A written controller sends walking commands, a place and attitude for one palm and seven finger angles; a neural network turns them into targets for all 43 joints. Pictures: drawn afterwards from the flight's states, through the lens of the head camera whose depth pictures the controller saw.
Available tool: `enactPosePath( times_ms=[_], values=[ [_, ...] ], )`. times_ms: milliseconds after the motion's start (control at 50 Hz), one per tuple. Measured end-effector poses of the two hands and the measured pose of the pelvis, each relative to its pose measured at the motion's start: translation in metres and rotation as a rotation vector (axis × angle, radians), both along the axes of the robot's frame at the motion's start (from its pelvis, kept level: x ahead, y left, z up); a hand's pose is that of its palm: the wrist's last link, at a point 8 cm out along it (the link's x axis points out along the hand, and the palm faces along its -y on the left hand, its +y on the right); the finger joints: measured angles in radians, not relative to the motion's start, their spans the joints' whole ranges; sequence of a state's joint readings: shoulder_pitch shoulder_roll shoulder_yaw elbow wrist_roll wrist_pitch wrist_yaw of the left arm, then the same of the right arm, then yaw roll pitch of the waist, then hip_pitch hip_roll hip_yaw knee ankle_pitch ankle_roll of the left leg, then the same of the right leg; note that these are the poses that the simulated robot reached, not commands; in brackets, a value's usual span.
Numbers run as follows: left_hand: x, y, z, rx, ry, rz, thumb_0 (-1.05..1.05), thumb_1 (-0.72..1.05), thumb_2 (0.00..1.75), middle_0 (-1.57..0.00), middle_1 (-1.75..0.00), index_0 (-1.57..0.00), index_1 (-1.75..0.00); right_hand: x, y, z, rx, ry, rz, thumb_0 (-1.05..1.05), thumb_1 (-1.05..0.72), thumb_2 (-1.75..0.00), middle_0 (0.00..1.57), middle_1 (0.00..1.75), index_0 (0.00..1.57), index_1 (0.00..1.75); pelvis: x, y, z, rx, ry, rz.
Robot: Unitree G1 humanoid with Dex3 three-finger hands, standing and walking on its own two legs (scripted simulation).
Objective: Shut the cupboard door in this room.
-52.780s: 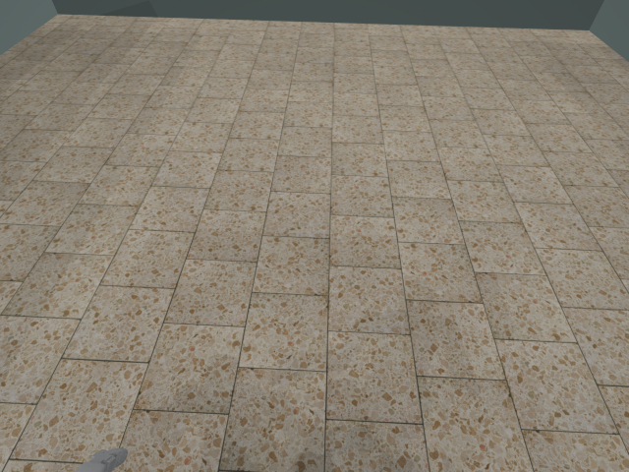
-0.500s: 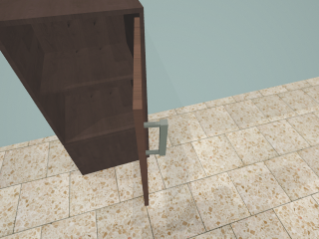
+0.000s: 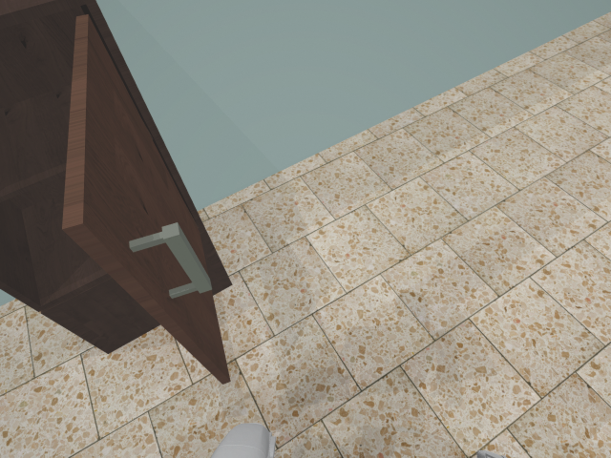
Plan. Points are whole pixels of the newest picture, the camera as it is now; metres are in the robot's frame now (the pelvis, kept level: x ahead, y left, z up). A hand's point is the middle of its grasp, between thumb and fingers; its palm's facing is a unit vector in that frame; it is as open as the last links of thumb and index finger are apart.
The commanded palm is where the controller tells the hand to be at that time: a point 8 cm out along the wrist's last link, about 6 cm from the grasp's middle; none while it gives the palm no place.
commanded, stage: walk around to get in front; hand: left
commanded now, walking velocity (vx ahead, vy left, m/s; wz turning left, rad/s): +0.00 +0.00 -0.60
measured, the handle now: (175, 266) +0.33 +0.21 +0.04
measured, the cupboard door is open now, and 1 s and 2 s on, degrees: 77 93 100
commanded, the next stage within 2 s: none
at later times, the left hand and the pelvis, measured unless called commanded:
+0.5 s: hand (140, 440) +0.14 +0.29 -0.18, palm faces -0.20 -0.95 -0.25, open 7.4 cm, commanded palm none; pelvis +0.04 +0.08 +0.00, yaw -17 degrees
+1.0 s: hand (235, 366) +0.26 +0.16 -0.17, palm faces -0.57 -0.76 -0.32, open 7.5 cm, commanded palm none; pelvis +0.05 +0.04 -0.02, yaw -37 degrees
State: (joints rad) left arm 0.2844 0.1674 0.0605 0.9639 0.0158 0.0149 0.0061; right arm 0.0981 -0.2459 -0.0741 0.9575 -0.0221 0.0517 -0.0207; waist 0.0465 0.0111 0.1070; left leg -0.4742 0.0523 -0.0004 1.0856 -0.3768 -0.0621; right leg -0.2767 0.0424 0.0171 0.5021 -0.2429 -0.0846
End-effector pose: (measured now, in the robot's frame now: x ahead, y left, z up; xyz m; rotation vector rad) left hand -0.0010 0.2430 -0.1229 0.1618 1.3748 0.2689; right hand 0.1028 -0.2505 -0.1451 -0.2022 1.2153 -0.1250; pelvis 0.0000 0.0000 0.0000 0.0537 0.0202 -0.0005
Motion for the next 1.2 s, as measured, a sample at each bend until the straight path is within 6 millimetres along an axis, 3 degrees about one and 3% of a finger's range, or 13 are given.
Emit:
enactPosePath(
  times_ms=[160, 360, 440, 560, 640, 740, 860, 940, 1040, 1200],
  values=[
    [0.033, 0.011, 0.001, 0.0, -0.033, -0.076, 0.01, 0.9, 0.9, -0.2, -0.3, -0.21, -0.3, 0.016, -0.007, 0.016, -0.043, -0.074, -0.06, 0.01, -0.91, -0.9, 0.2, 0.3, 0.2, 0.3, 0.012, 0.008, 0.003, -0.018, 0.013, -0.082],
    [0.08, 0.062, -0.012, -0.005, -0.031, -0.203, 0.01, 0.9, 0.9, -0.2, -0.29, -0.2, -0.3, 0.023, 0.034, 0.031, -0.057, -0.155, -0.139, 0.01, -0.91, -0.9, 0.2, 0.3, 0.2, 0.3, 0.025, 0.049, -0.002, -0.044, 0.025, -0.199],
    [0.114, 0.086, -0.026, -0.013, -0.05, -0.259, 0.01, 0.9, 0.9, -0.2, -0.29, -0.2, -0.3, 0.005, 0.054, 0.031, -0.084, -0.162, -0.186, 0.01, -0.9, -0.9, 0.2, 0.3, 0.2, 0.3, 0.032, 0.069, -0.01, -0.061, 0.021, -0.245],
    [0.173, 0.093, -0.016, -0.038, -0.099, -0.391, 0.01, 0.91, 0.9, -0.2, -0.29, -0.2, -0.3, -0.049, 0.076, 0.04, -0.097, -0.072, -0.304, 0.01, -0.9, -0.9, 0.2, 0.3, 0.2, 0.3, 0.042, 0.085, 0.002, -0.1, 0.006, -0.343],
    [0.21, 0.081, -0.012, -0.052, -0.121, -0.473, 0.01, 0.91, 0.9, -0.2, -0.29, -0.2, -0.3, -0.089, 0.086, 0.039, -0.094, -0.009, -0.41, 0.01, -0.9, -0.9, 0.2, 0.3, 0.2, 0.3, 0.049, 0.088, 0.005, -0.106, 0.009, -0.405],
    [0.249, 0.046, -0.012, -0.066, -0.135, -0.581, 0.01, 0.91, 0.9, -0.19, -0.29, -0.2, -0.3, -0.141, 0.098, 0.031, -0.073, 0.08, -0.547, 0.01, -0.9, -0.9, 0.2, 0.3, 0.2, 0.3, 0.053, 0.083, 0.003, -0.096, 0.01, -0.481],
    [0.273, 0.004, -0.011, -0.023, -0.107, -0.699, 0.01, 0.91, 0.9, -0.2, -0.29, -0.17, -0.3, -0.199, 0.108, 0.008, -0.001, 0.191, -0.687, 0.01, -0.9, -0.9, 0.2, 0.3, 0.2, 0.3, 0.054, 0.065, -0.007, -0.076, 0.014, -0.574],
    [0.283, -0.026, -0.013, 0.007, -0.153, -0.768, 0.01, 0.9, 0.9, -0.2, -0.29, -0.16, -0.3, -0.224, 0.105, -0.016, 0.059, 0.242, -0.743, 0.01, -0.9, -0.9, 0.2, 0.3, 0.2, 0.3, 0.051, 0.045, -0.022, -0.06, 0.013, -0.622],
    [0.275, -0.05, -0.004, -0.002, -0.159, -0.79, 0.01, 0.9, 0.9, -0.2, -0.29, -0.18, -0.3, -0.209, 0.085, -0.015, 0.067, 0.2, -0.762, 0.01, -0.91, -0.9, 0.2, 0.3, 0.2, 0.3, 0.049, 0.035, -0.013, -0.051, 0.0, -0.666],
    [0.267, -0.07, -0.003, -0.079, -0.116, -0.824, 0.01, 0.9, 0.9, -0.2, -0.29, -0.2, -0.3, -0.141, 0.036, 0.009, -0.002, -0.028, -0.752, 0.01, -0.91, -0.9, 0.2, 0.3, 0.2, 0.3, 0.068, 0.024, -0.001, -0.033, 0.017, -0.75]
  ],
)
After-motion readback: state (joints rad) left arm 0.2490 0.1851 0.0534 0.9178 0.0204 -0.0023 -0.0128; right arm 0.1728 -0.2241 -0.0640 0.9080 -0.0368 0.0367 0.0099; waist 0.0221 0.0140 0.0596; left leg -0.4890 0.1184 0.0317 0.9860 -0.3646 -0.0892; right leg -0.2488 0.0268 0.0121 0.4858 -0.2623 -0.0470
